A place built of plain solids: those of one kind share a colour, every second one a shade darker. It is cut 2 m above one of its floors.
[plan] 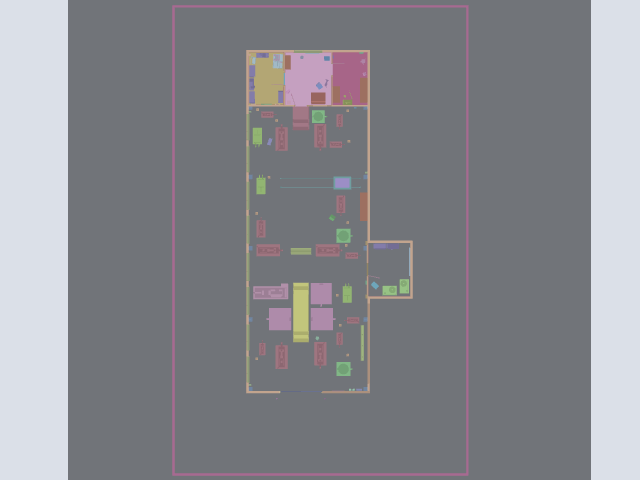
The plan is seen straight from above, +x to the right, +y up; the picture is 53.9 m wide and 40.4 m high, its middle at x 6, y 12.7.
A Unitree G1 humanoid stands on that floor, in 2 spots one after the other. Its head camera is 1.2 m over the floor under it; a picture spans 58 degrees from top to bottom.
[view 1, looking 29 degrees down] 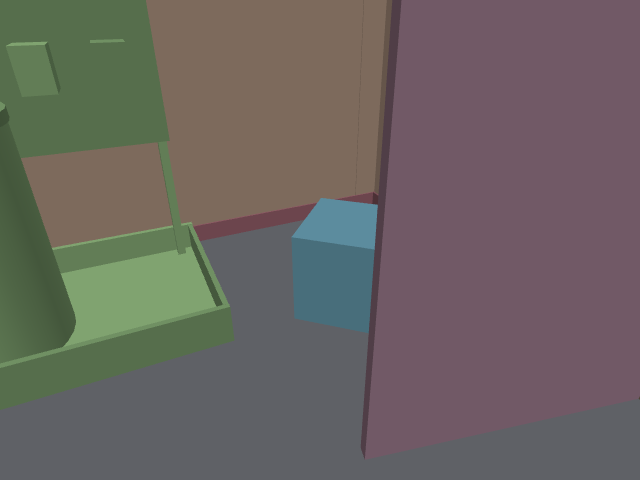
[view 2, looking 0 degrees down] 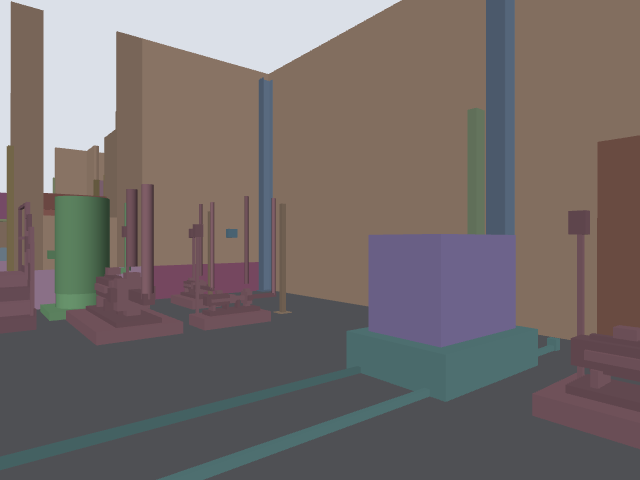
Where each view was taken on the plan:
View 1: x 11.50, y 10.20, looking -115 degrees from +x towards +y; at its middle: carton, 1.65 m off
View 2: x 4.40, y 15.05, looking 51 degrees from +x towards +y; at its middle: wall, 8.90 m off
